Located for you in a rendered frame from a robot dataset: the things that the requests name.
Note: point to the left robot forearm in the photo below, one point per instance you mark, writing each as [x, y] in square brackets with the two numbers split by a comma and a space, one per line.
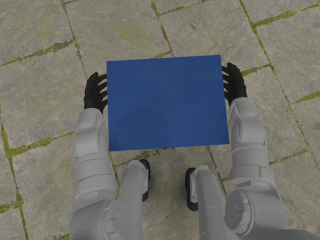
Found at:
[94, 180]

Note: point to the robot left hand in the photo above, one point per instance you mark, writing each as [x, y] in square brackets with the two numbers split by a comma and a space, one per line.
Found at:
[93, 98]

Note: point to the robot right thigh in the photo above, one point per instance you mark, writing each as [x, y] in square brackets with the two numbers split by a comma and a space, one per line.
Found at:
[211, 207]

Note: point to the carton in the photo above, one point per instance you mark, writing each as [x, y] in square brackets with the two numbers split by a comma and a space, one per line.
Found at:
[166, 103]

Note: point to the right robot upper arm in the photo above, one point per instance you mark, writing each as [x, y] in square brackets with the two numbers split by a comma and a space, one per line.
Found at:
[257, 216]

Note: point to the robot right hand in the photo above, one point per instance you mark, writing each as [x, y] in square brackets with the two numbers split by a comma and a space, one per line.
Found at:
[235, 83]

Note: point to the right robot forearm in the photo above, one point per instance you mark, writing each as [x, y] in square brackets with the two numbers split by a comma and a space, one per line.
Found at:
[250, 163]

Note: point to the left robot upper arm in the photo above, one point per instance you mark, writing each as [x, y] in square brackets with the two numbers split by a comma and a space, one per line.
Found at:
[104, 220]

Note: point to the robot right shin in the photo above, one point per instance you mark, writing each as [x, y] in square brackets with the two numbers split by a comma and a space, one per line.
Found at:
[199, 168]

